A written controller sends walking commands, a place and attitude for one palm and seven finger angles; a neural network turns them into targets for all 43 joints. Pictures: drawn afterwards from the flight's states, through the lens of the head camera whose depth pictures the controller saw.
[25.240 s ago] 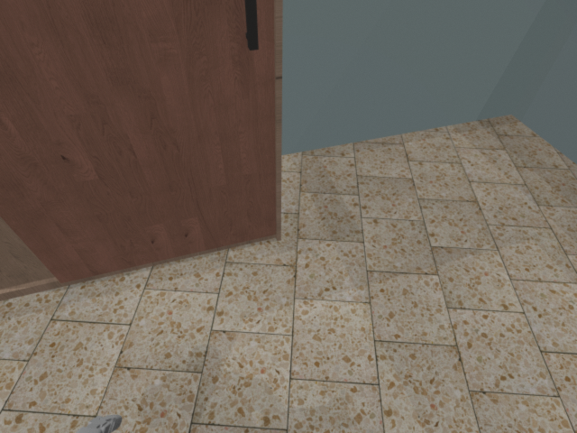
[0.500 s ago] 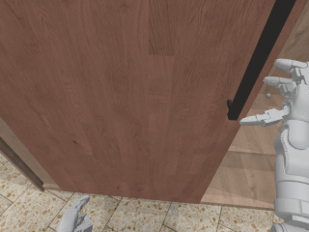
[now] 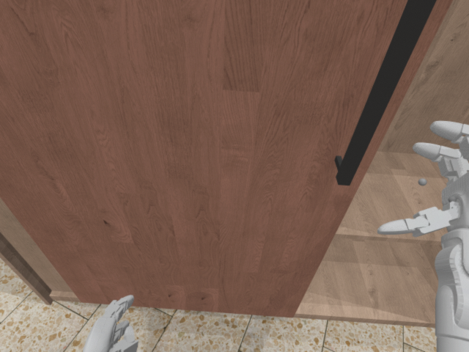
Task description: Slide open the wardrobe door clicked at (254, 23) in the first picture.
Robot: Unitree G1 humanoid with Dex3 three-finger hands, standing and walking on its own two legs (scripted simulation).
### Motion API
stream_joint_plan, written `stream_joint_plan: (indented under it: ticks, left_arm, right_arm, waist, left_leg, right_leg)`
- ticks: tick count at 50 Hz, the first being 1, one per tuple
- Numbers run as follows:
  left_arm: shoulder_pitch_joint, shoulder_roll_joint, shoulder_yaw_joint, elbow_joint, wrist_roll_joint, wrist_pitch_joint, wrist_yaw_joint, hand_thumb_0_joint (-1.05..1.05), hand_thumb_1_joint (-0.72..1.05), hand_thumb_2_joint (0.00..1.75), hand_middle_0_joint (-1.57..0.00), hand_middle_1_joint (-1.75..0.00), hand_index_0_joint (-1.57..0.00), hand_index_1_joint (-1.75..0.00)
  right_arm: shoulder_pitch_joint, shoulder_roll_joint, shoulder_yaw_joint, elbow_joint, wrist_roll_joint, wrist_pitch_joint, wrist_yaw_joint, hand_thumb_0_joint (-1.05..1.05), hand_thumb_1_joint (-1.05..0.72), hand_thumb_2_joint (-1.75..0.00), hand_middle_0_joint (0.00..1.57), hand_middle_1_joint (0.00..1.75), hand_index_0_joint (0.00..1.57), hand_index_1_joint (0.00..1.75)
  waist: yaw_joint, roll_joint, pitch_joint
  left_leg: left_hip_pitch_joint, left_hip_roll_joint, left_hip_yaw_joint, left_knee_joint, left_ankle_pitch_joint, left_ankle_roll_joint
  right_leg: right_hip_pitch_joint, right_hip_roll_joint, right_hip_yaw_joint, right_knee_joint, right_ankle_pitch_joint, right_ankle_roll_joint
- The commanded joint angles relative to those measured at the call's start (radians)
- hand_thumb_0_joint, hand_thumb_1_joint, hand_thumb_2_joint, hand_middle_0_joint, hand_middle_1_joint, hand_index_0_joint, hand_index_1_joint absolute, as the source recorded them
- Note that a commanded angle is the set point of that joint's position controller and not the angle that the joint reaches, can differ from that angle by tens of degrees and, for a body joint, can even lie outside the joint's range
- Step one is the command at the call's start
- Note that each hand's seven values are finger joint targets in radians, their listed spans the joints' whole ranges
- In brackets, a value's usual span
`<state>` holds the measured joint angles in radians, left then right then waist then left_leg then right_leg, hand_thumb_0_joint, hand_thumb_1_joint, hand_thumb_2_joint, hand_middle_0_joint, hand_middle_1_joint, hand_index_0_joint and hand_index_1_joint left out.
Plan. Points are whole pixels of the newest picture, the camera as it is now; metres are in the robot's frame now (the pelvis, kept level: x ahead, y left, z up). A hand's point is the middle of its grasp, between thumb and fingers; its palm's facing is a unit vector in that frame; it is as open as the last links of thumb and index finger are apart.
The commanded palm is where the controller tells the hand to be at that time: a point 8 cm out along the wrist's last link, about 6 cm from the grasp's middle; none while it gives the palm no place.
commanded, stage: slip the hand off the handle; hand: right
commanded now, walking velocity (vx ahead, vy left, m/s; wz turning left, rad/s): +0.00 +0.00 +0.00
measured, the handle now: (373, 93) +0.42 -0.19 +0.28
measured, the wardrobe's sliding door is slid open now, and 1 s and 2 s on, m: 0.69 0.69 0.69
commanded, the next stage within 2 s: draw the hand back to the body in 0.34 s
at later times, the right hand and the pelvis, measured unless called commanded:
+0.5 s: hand out of the picture +0.21 -0.26 +0.22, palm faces +0.32 +0.95 -0.08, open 14.7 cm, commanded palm +0.19 -0.29 +0.21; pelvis -0.02 +0.00 +0.00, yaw -2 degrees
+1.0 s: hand (460, 257) +0.20 -0.26 +0.19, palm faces +0.17 +0.98 -0.11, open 14.5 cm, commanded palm +0.17 -0.30 +0.20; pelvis -0.01 -0.01 +0.00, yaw -2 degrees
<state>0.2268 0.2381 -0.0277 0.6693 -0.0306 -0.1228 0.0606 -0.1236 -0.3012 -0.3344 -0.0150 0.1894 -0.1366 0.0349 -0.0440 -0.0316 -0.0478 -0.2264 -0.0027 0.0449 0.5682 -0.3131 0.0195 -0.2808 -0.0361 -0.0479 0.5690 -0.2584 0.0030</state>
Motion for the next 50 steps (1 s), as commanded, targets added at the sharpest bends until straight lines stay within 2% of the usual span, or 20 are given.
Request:
stream_joint_plan:
  ticks: [1, 4, 10, 13, 17, 19, 23, 24, 25, 26, 28, 31, 33, 36, 38, 40, 45, 48, 49, 50]
  left_arm:
    - [-0.154, 0.107, 0.033, -0.168, -0.005, -0.079, 0.019, 0.00, 0.90, 0.90, -0.20, -0.30, -0.20, -0.30]
    - [-0.161, 0.105, 0.026, -0.164, -0.006, -0.088, 0.024, 0.00, 0.90, 0.90, -0.20, -0.30, -0.20, -0.30]
    - [-0.182, 0.100, 0.017, -0.166, -0.006, -0.101, 0.036, 0.00, 0.90, 0.90, -0.20, -0.30, -0.20, -0.30]
    - [-0.197, 0.097, 0.013, -0.172, -0.004, -0.111, 0.036, 0.00, 0.90, 0.90, -0.20, -0.30, -0.20, -0.30]
    - [-0.196, 0.094, 0.011, -0.181, -0.001, -0.122, 0.031, 0.00, 0.90, 0.90, -0.20, -0.30, -0.20, -0.30]
    - [-0.196, 0.098, 0.010, -0.173, -0.004, -0.125, 0.033, 0.00, 0.90, 0.90, -0.20, -0.30, -0.20, -0.30]
    - [-0.206, 0.100, 0.009, -0.165, -0.009, -0.147, 0.047, 0.00, 0.90, 0.90, -0.20, -0.30, -0.20, -0.30]
    - [-0.192, 0.122, 0.008, -0.157, -0.027, -0.148, 0.057, 0.00, 0.90, 0.90, -0.20, -0.30, -0.20, -0.30]
    - [-0.207, 0.116, 0.004, -0.178, -0.038, -0.148, 0.067, 0.00, 0.90, 0.90, -0.20, -0.30, -0.20, -0.30]
    - [-0.216, 0.118, 0.003, -0.181, -0.040, -0.151, 0.079, 0.00, 0.90, 0.90, -0.20, -0.30, -0.20, -0.30]
    - [-0.228, 0.126, 0.000, -0.187, -0.041, -0.156, 0.086, 0.00, 0.90, 0.90, -0.20, -0.30, -0.20, -0.30]
    - [-0.241, 0.129, -0.014, -0.201, -0.050, -0.159, 0.081, 0.00, 0.90, 0.90, -0.20, -0.30, -0.20, -0.30]
    - [-0.248, 0.120, -0.018, -0.215, -0.049, -0.170, 0.069, 0.00, 0.90, 0.90, -0.20, -0.30, -0.20, -0.30]
    - [-0.217, 0.126, -0.011, -0.210, -0.047, -0.172, 0.049, 0.00, 0.90, 0.90, -0.20, -0.30, -0.20, -0.30]
    - [-0.218, 0.129, -0.008, -0.211, -0.049, -0.162, 0.039, 0.00, 0.90, 0.90, -0.20, -0.30, -0.20, -0.30]
    - [-0.213, 0.132, -0.006, -0.216, -0.052, -0.154, 0.038, 0.00, 0.90, 0.90, -0.20, -0.30, -0.20, -0.30]
    - [-0.209, 0.130, -0.006, -0.222, -0.047, -0.148, 0.048, 0.00, 0.90, 0.90, -0.20, -0.30, -0.20, -0.30]
    - [-0.214, 0.124, -0.010, -0.224, -0.043, -0.155, 0.054, 0.00, 0.90, 0.90, -0.20, -0.30, -0.20, -0.30]
    - [-0.237, 0.108, 0.002, -0.220, 0.007, -0.169, 0.041, 0.00, 0.90, 0.90, -0.20, -0.30, -0.20, -0.30]
    - [-0.219, 0.108, -0.001, -0.183, 0.015, -0.169, 0.041, 0.00, 0.90, 0.90, -0.20, -0.30, -0.20, -0.30]
  right_arm:
    - [-0.283, -0.196, -0.040, -0.278, 0.020, -0.049, 0.004, 0.00, 0.55, -0.20, 0.25, 1.15, 0.25, 1.15]
    - [-0.263, -0.180, -0.024, -0.288, 0.034, -0.044, 0.025, 0.00, 0.55, -0.20, 0.25, 1.15, 0.25, 1.15]
    - [-0.189, -0.218, -0.077, -0.301, 0.065, -0.027, 0.044, 0.00, 0.55, -0.20, 0.25, 1.15, 0.25, 1.15]
    - [-0.165, -0.221, -0.083, -0.355, 0.073, -0.032, 0.049, 0.00, 0.55, -0.20, 0.25, 1.15, 0.25, 1.15]
    - [-0.053, -0.229, -0.119, -0.399, 0.091, -0.039, 0.065, 0.00, 0.55, -0.20, 0.25, 1.15, 0.25, 1.15]
    - [-0.065, -0.215, -0.106, -0.385, 0.102, -0.037, 0.078, 0.00, 0.55, -0.20, 0.25, 1.15, 0.25, 1.15]
    - [-0.146, -0.184, -0.051, -0.392, 0.105, -0.036, 0.086, 0.00, 0.55, -0.20, 0.25, 1.15, 0.25, 1.15]
    - [-0.076, -0.219, -0.024, -0.276, 0.113, 0.068, 0.141, 0.00, 0.55, -0.20, 0.25, 1.15, 0.25, 1.15]
    - [-0.150, -0.220, -0.016, -0.366, 0.127, 0.116, 0.169, 0.00, 0.55, -0.20, 0.25, 1.15, 0.25, 1.15]
    - [-0.170, -0.264, -0.045, -0.373, 0.130, 0.159, 0.183, 0.00, 0.55, -0.20, 0.25, 1.15, 0.25, 1.15]
    - [-0.126, -0.331, -0.111, -0.387, 0.144, 0.242, 0.213, 0.00, 0.55, -0.20, 0.25, 1.15, 0.25, 1.15]
    - [-0.116, -0.348, -0.146, -0.396, 0.190, 0.352, 0.281, 0.00, 0.55, -0.20, 0.25, 1.15, 0.25, 1.15]
    - [-0.094, -0.344, -0.187, -0.442, 0.220, 0.366, 0.283, 0.00, 0.55, -0.20, 0.25, 1.15, 0.25, 1.15]
    - [0.010, -0.294, -0.188, -0.421, 0.233, 0.362, 0.265, 0.00, 0.55, -0.20, 0.25, 1.15, 0.25, 1.15]
    - [0.053, -0.272, -0.174, -0.407, 0.224, 0.379, 0.258, 0.00, 0.55, -0.20, 0.25, 1.15, 0.25, 1.15]
    - [0.035, -0.256, -0.140, -0.429, 0.208, 0.398, 0.255, 0.00, 0.55, -0.20, 0.25, 1.15, 0.25, 1.15]
    - [-0.003, -0.286, -0.139, -0.512, 0.182, 0.399, 0.242, 0.00, 0.48, -0.24, 0.25, 1.11, 0.25, 1.11]
    - [-0.013, -0.301, -0.146, -0.573, 0.177, 0.367, 0.239, 0.00, 0.37, -0.29, 0.24, 1.04, 0.24, 1.04]
    - [-0.043, -0.357, -0.155, -0.683, 0.015, 0.223, 0.057, 0.00, 0.33, -0.31, 0.24, 1.02, 0.24, 1.02]
    - [0.084, -0.251, -0.100, -0.523, 0.003, 0.185, -0.012, 0.00, 0.30, -0.32, 0.24, 1.00, 0.24, 1.00]
  waist:
    - [0.000, -0.014, -0.134]
    - [0.003, -0.015, -0.111]
    - [-0.013, 0.020, -0.084]
    - [-0.021, -0.023, -0.088]
    - [-0.036, -0.024, -0.100]
    - [-0.023, -0.005, -0.073]
    - [-0.005, -0.040, -0.023]
    - [-0.005, -0.049, -0.036]
    - [-0.009, -0.059, -0.058]
    - [-0.013, -0.058, -0.064]
    - [-0.037, -0.050, -0.096]
    - [-0.041, -0.058, -0.108]
    - [-0.053, -0.054, -0.120]
    - [-0.046, 0.016, -0.092]
    - [-0.049, -0.017, -0.054]
    - [-0.035, -0.023, -0.031]
    - [-0.028, -0.035, -0.046]
    - [-0.030, -0.091, -0.069]
    - [-0.045, -0.081, 0.045]
    - [-0.024, -0.027, 0.098]
  left_leg:
    - [-0.056, -0.011, -0.013, -0.123, 0.162, -0.005]
    - [-0.065, -0.008, -0.015, -0.138, 0.127, -0.005]
    - [-0.052, 0.001, -0.024, -0.168, 0.061, -0.009]
    - [-0.051, 0.003, -0.030, -0.173, 0.050, -0.008]
    - [-0.024, 0.004, -0.022, -0.155, 0.094, -0.006]
    - [-0.040, 0.004, -0.022, -0.159, 0.093, -0.009]
    - [-0.098, 0.005, -0.032, -0.186, -0.022, -0.008]
    - [-0.061, 0.010, -0.035, -0.189, -0.022, -0.008]
    - [-0.044, 0.013, -0.033, -0.198, -0.028, -0.012]
    - [-0.035, 0.013, -0.035, -0.204, -0.037, -0.012]
    - [0.003, 0.014, -0.033, -0.200, 0.008, -0.009]
    - [0.025, 0.010, -0.007, -0.184, 0.094, -0.007]
    - [0.033, 0.000, -0.002, -0.181, 0.127, -0.003]
    - [0.009, -0.008, 0.016, -0.168, 0.150, -0.009]
    - [-0.008, -0.010, 0.010, -0.177, 0.127, -0.006]
    - [-0.028, -0.006, 0.011, -0.179, 0.108, -0.011]
    - [-0.030, -0.011, 0.013, -0.183, 0.075, -0.010]
    - [-0.016, -0.014, 0.011, -0.185, 0.075, -0.006]
    - [-0.054, -0.004, -0.028, -0.253, 0.054, -0.006]
    - [-0.079, 0.004, -0.015, -0.255, 0.012, -0.002]
  right_leg:
    - [0.130, 0.030, 0.019, -0.078, 0.116, -0.029]
    - [0.128, 0.031, 0.027, -0.083, 0.083, -0.031]
    - [0.107, 0.037, 0.030, -0.091, 0.036, -0.029]
    - [0.119, 0.037, 0.027, -0.086, 0.034, -0.029]
    - [0.112, 0.039, 0.030, -0.086, 0.063, -0.026]
    - [0.103, 0.037, 0.032, -0.085, 0.058, -0.027]
    - [0.109, 0.039, 0.041, -0.084, -0.027, -0.028]
    - [0.106, 0.028, 0.051, -0.117, -0.063, -0.030]
    - [0.112, 0.035, 0.055, -0.129, -0.072, -0.033]
    - [0.120, 0.034, 0.057, -0.131, -0.069, -0.034]
    - [0.136, 0.031, 0.064, -0.126, -0.008, -0.038]
    - [0.161, 0.033, 0.072, -0.135, 0.061, -0.037]
    - [0.183, 0.033, 0.078, -0.129, 0.096, -0.029]
    - [0.175, 0.028, 0.075, -0.129, 0.111, -0.025]
    - [0.163, 0.026, 0.072, -0.135, 0.091, -0.020]
    - [0.156, 0.026, 0.069, -0.139, 0.072, -0.024]
    - [0.174, 0.029, 0.079, -0.143, 0.052, -0.029]
    - [0.197, 0.031, 0.077, -0.140, 0.056, -0.026]
    - [0.136, 0.039, 0.067, -0.146, 0.022, -0.024]
    - [0.124, 0.029, 0.067, -0.152, -0.028, -0.018]
